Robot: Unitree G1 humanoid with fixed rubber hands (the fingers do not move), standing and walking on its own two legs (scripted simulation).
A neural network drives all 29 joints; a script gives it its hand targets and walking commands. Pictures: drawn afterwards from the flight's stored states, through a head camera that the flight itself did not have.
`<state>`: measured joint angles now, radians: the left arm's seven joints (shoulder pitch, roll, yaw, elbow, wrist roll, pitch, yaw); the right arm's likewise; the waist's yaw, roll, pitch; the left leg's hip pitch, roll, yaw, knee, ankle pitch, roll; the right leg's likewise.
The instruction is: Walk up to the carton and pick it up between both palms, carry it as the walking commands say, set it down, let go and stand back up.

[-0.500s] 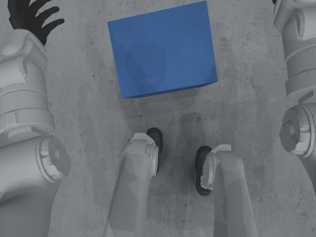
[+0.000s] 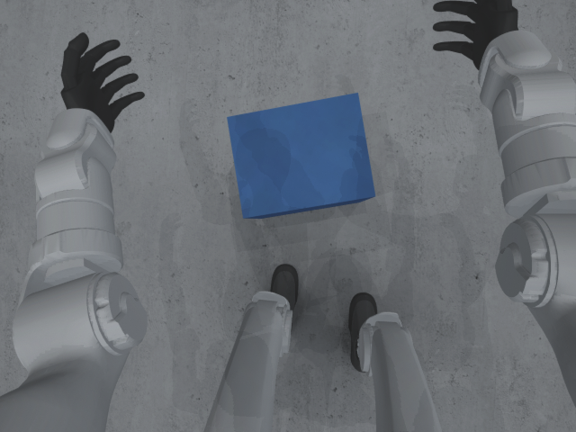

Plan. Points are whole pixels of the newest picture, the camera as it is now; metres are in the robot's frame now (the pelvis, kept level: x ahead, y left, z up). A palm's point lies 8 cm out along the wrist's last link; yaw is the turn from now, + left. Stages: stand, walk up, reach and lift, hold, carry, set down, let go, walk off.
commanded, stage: let go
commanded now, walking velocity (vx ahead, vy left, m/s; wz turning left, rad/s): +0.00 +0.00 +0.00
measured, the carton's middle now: (301, 165) +0.49 +0.09 -0.53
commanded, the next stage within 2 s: stand in 1.46 s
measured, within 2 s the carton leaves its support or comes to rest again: neither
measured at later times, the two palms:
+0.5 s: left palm (50, 211) +0.34 +0.31 -0.02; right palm (533, 172) +0.43 -0.15 -0.03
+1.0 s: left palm (63, 350) +0.24 +0.23 +0.05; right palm out of the picture +0.28 -0.23 +0.04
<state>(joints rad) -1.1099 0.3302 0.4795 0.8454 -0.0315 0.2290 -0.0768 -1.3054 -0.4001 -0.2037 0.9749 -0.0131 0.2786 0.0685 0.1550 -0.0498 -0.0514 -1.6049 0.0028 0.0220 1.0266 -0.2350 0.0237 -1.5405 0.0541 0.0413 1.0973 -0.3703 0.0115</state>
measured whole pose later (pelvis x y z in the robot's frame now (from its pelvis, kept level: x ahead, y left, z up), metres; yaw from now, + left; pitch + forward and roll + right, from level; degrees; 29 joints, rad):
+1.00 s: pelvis +0.09 -0.01 +0.12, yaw +2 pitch +6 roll +1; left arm 0.21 0.22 0.05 0.43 -0.03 0.05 -0.08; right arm 0.15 -0.19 -0.07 0.47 0.00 0.04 0.03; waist 0.03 0.00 0.03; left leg -0.35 -0.02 -0.01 0.48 -0.22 0.00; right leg -0.27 0.03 0.05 0.50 -0.33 -0.02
